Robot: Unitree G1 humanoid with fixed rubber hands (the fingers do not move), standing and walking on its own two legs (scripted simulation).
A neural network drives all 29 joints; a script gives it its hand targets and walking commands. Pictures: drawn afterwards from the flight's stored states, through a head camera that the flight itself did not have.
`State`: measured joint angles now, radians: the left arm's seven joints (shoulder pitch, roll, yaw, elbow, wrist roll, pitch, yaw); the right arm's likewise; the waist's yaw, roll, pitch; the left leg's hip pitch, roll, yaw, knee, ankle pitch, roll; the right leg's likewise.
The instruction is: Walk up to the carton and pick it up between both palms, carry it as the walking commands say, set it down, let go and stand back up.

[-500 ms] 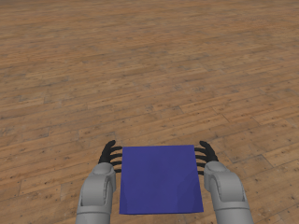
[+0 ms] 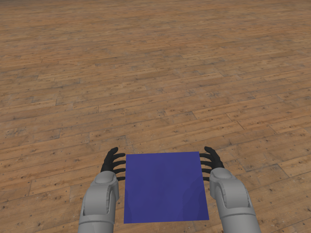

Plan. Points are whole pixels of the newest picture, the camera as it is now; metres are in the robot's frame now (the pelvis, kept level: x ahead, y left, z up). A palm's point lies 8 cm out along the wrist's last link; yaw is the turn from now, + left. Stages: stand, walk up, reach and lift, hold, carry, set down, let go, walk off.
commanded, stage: carry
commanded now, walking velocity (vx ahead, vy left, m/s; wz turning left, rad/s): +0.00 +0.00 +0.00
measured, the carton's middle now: (163, 189) +0.29 +0.00 -0.05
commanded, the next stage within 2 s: none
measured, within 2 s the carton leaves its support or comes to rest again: neither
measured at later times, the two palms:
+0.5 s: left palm (102, 171) +0.30 +0.16 +0.04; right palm (208, 172) +0.29 -0.12 +0.04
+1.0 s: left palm (100, 164) +0.32 +0.16 +0.05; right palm (204, 166) +0.31 -0.11 +0.04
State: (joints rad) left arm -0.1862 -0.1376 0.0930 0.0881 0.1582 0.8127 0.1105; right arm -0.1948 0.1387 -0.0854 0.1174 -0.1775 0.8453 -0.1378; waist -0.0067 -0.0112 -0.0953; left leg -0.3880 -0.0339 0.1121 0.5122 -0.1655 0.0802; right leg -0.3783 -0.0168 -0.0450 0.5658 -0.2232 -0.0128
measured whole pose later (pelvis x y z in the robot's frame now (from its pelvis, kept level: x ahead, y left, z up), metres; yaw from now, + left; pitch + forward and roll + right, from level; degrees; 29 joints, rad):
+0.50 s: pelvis +0.01 +0.02 +0.00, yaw -1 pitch +3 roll +0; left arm -0.18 -0.14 0.09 0.06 0.15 0.78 0.11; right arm -0.17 0.13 -0.07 0.08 -0.17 0.81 -0.13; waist 0.00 -0.01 -0.09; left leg -0.39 -0.06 0.14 0.49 -0.17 0.11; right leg -0.39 -0.04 -0.02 0.56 -0.23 0.02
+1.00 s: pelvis +0.03 +0.03 +0.00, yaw -1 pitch +3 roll +0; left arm -0.16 -0.13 0.07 0.04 0.14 0.79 0.12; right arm -0.15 0.13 -0.07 0.06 -0.15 0.83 -0.14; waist 0.00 0.00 -0.09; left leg -0.36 -0.07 0.15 0.51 -0.22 0.12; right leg -0.36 -0.05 -0.01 0.57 -0.27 0.04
